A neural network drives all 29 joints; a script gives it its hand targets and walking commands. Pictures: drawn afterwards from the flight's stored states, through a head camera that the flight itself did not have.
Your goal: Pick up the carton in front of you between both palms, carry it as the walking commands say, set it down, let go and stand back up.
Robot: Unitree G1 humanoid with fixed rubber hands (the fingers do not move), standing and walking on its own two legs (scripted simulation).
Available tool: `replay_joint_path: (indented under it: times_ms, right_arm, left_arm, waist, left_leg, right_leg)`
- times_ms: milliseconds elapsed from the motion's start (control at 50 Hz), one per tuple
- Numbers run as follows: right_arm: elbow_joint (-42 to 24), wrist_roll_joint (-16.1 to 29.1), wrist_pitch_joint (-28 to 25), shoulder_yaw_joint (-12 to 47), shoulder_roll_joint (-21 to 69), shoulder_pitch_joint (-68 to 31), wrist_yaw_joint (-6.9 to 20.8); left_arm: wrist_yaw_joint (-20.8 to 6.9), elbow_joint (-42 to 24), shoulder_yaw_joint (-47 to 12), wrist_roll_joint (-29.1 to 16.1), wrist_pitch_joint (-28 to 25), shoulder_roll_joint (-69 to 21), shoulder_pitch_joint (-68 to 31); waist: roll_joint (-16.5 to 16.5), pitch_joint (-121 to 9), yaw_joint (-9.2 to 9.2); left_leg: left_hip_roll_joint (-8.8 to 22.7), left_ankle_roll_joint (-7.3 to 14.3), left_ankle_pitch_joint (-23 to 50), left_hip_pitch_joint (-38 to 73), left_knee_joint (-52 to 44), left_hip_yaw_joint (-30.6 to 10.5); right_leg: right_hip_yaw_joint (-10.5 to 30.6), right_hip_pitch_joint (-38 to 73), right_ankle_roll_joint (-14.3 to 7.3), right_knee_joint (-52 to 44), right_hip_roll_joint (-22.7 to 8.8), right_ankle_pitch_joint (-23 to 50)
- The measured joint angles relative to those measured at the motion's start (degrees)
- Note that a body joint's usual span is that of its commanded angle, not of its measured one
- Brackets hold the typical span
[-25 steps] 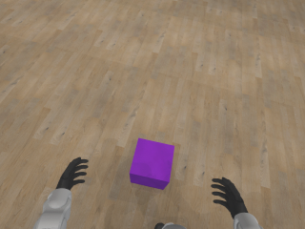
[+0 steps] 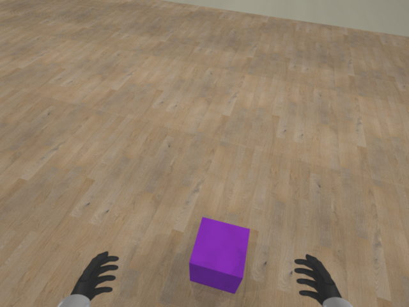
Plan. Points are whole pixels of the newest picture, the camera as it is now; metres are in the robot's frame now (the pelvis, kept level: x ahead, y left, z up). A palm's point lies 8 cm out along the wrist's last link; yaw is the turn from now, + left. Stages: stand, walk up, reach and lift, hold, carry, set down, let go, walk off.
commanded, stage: let go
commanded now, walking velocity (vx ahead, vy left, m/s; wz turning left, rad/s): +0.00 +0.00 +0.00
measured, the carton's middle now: (218, 255) +0.44 -0.07 -0.65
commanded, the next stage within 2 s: stand in 0.12 s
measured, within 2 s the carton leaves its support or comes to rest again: neither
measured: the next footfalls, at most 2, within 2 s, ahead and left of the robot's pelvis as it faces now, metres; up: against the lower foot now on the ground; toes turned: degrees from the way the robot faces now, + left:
none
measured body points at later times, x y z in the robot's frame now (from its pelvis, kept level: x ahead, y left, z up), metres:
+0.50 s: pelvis +0.01 -0.02 +0.00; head +0.02 -0.04 +0.45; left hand +0.14 +0.28 -0.09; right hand +0.16 -0.30 -0.11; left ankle -0.04 +0.11 -0.74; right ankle +0.00 -0.13 -0.74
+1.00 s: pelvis +0.01 -0.02 +0.00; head +0.01 -0.03 +0.45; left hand +0.13 +0.28 -0.09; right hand +0.15 -0.31 -0.11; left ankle -0.04 +0.11 -0.74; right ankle +0.00 -0.13 -0.74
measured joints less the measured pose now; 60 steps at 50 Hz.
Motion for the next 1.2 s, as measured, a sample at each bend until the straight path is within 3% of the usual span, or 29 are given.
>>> replay_joint_path:
  times_ms: [120, 260, 400, 1200]
  right_arm:
    - [-0.79, 0.14, 2.04, 0.39, -0.24, 0.06, -0.87]
    - [9.46, -0.78, -6.97, -0.56, -4.11, -0.31, -2.61]
    - [15.55, -0.94, -9.95, -0.64, -6.70, 0.21, -2.67]
    - [28.74, -0.21, -11.99, 1.57, -8.59, -2.25, -3.61]
  left_arm:
    - [0.18, 0.15, -0.17, 0.34, 0.72, -0.17, -0.47]
    - [2.29, 8.99, 1.10, 3.53, -3.08, 3.84, -1.00]
    - [2.51, 13.61, 2.31, 3.23, -4.76, 6.80, -1.22]
    - [2.80, 26.76, 0.49, 2.03, -5.76, 8.03, -5.06]
  waist:
    - [-0.37, 0.30, -0.09]
    - [1.27, -3.75, -0.21]
    - [2.04, -4.08, 0.10]
    - [0.93, -3.99, 0.44]
  left_leg:
    - [0.59, -0.67, -0.07, 0.48, 0.42, -0.05]
    - [1.02, -1.22, -1.34, -6.04, 4.00, -0.97]
    - [1.03, -1.49, -1.65, -6.44, 3.53, -1.50]
    - [0.84, -1.48, 2.68, -1.49, -3.85, -1.93]
  right_leg:
    - [-0.09, 0.15, -0.66, 1.01, 0.61, -0.26]
    - [-1.10, -5.70, -1.18, 3.63, 1.11, -1.23]
    - [-1.62, -6.23, -1.56, 3.79, 1.08, -2.03]
    - [-1.94, -1.40, -1.59, -2.82, 0.57, 1.66]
